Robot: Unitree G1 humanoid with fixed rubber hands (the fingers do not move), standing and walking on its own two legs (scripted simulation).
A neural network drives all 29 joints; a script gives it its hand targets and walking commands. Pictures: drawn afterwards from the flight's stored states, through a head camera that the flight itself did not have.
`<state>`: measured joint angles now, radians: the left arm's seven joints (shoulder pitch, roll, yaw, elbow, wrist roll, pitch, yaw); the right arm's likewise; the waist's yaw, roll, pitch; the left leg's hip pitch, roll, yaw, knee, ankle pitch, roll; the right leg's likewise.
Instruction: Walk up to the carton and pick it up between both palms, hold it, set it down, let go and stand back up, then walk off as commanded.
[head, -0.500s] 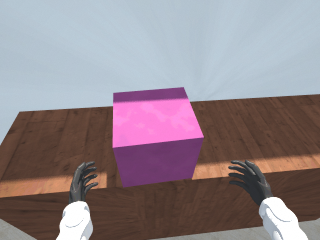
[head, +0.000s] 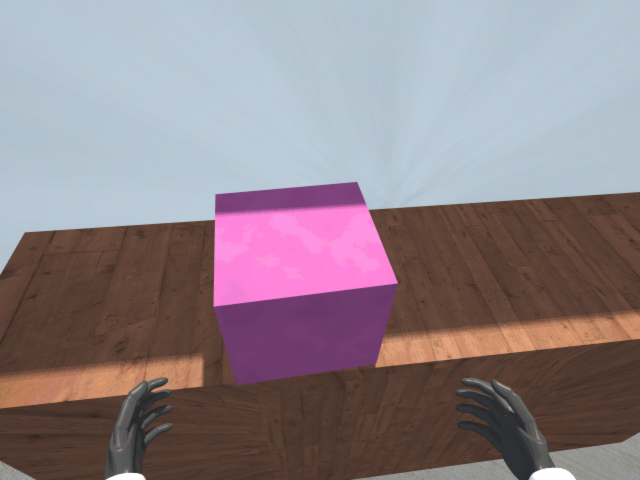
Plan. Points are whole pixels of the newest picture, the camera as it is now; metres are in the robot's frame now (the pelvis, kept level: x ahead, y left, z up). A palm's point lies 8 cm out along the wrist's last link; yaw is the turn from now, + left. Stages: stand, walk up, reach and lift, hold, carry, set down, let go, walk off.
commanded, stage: set down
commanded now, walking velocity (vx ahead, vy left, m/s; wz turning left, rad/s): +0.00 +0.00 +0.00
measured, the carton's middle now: (298, 281) +0.43 +0.05 +0.01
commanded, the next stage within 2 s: let go in 1.18 s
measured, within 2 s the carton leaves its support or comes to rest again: neither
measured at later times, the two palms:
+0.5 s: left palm (139, 451) +0.19 +0.22 -0.02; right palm (517, 452) +0.20 -0.22 -0.03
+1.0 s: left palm out of the picture +0.16 +0.24 -0.05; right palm (494, 467) +0.19 -0.20 -0.06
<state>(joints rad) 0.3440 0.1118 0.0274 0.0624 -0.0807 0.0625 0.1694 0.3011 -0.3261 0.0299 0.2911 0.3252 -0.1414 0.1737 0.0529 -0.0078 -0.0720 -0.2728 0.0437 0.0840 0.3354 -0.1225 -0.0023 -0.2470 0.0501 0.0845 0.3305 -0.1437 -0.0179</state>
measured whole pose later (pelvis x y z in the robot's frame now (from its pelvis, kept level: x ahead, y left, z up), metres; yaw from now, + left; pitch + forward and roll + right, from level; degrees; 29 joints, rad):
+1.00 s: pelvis +0.02 +0.00 +0.00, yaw +0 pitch +4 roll +0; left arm 0.34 0.20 0.03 0.23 -0.08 0.08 0.05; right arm 0.29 -0.20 0.03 0.41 0.12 -0.15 0.07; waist 0.05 -0.01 0.01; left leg -0.26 0.04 0.08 0.34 -0.15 0.00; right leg -0.23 0.05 0.08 0.33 -0.17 -0.02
